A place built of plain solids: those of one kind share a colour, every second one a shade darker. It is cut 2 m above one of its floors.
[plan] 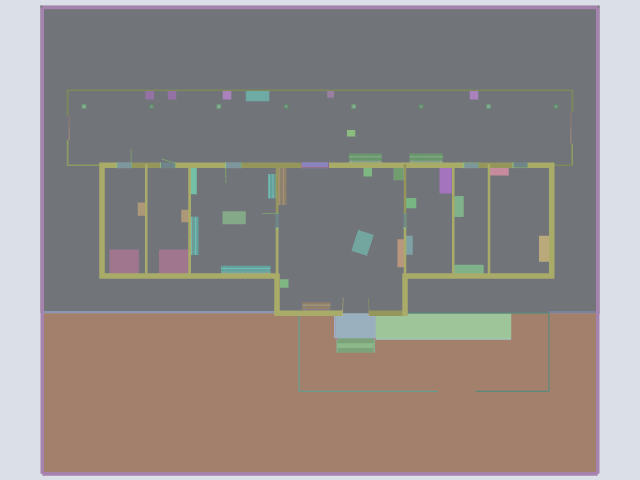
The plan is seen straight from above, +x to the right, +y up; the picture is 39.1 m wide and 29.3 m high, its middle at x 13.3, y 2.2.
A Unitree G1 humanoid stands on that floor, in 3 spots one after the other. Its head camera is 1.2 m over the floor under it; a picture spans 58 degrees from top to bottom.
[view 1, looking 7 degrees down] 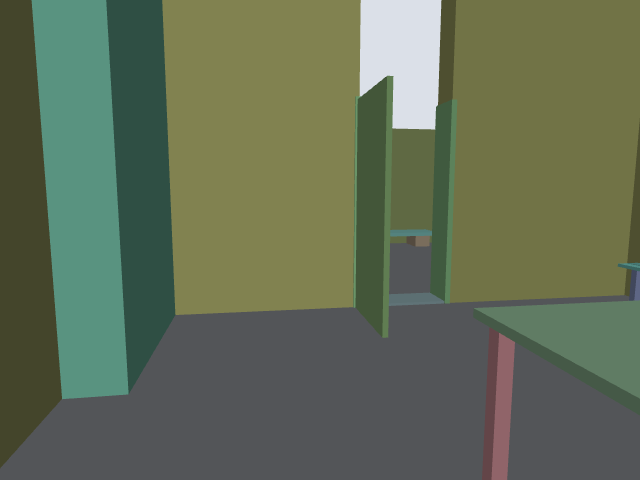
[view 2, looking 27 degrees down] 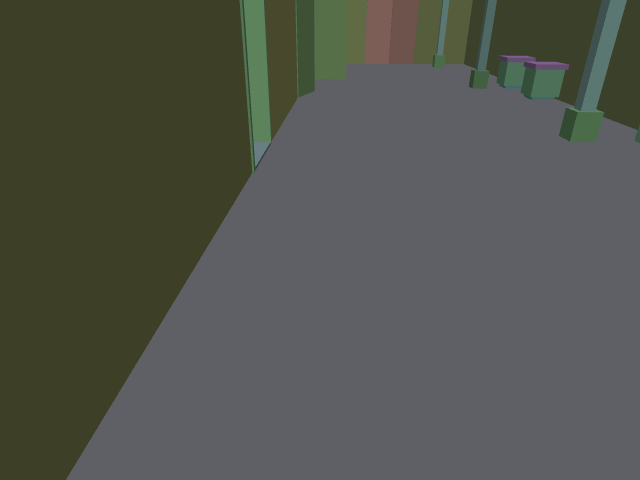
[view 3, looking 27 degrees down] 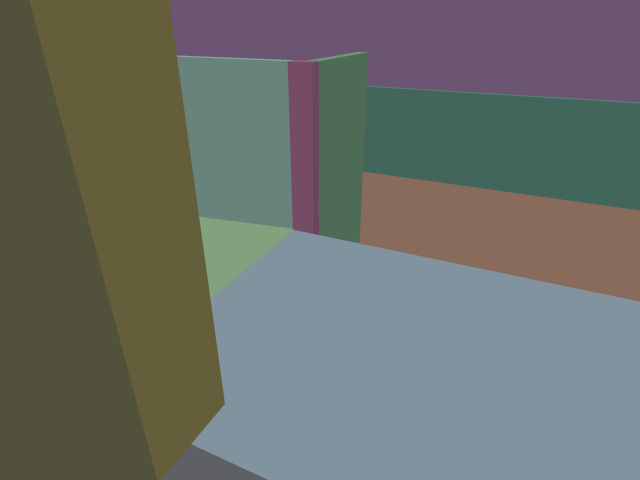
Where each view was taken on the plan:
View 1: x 6.51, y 2.46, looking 81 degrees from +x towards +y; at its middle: wall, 4.21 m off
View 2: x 12.14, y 7.71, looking -177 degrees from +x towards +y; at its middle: ground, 2.64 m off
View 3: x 15.51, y -1.61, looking -65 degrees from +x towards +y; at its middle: door_landing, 2.64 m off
